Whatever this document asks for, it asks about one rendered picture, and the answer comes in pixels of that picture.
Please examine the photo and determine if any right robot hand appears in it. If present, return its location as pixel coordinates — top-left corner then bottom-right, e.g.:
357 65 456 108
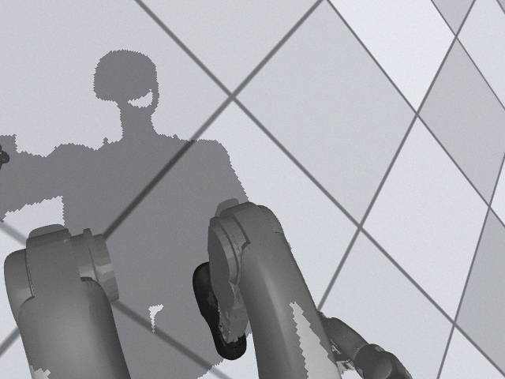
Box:
318 311 369 375

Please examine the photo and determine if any right robot foot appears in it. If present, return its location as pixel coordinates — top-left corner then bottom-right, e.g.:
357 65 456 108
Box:
193 262 247 360

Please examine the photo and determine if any right robot arm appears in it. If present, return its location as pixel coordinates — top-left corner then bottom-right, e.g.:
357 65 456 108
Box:
353 343 413 379

